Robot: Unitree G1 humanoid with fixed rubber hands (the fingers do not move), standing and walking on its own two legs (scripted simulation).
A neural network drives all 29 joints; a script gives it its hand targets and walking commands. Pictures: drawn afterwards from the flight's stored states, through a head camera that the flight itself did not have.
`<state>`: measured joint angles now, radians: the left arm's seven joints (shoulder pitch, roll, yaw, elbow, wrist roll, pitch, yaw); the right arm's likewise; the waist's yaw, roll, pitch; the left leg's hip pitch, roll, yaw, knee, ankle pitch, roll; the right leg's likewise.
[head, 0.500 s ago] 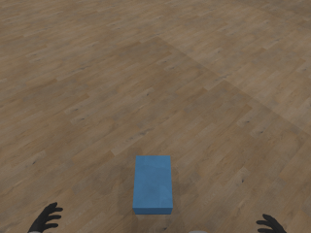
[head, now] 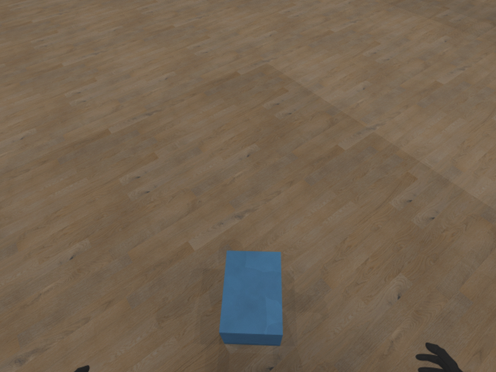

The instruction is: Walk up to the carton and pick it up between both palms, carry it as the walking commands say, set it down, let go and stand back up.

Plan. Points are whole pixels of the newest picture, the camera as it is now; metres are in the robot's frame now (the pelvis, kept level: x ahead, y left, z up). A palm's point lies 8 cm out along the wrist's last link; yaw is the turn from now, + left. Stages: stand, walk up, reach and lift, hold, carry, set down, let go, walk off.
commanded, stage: walk up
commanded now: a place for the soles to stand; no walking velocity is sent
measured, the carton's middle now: (252, 297) +0.44 +0.03 -0.69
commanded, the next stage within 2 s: none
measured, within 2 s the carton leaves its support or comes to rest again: neither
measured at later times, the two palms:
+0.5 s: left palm out of the picture +0.04 +0.29 -0.10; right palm out of the picture +0.04 -0.33 -0.13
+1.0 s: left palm out of the picture +0.01 +0.32 -0.11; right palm out of the picture +0.03 -0.29 -0.11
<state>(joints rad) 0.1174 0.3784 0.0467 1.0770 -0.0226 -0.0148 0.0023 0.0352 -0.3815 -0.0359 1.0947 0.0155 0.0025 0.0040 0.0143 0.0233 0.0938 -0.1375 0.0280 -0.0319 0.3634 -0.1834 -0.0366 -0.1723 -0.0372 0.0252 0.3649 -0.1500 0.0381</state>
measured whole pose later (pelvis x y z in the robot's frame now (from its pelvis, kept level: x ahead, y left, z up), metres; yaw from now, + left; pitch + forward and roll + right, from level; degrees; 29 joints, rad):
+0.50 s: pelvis -0.05 -0.01 -0.01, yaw +0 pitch -2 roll +0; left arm 0.12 0.34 0.05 0.96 0.01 0.01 0.00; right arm 0.09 -0.41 -0.06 0.99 0.01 0.03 0.01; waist 0.00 0.06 0.11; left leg -0.25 0.00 -0.10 0.67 -0.44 0.00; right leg -0.25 0.00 0.01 0.51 -0.22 -0.01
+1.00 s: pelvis -0.06 +0.01 +0.00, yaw +1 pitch -3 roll +0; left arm 0.13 0.37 0.06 1.06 -0.01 -0.02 0.00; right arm 0.12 -0.34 -0.04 1.07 0.00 -0.02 0.00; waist 0.01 0.00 0.05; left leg -0.08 -0.01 -0.07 0.32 -0.20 -0.02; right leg -0.16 -0.04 0.00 0.33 -0.12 0.03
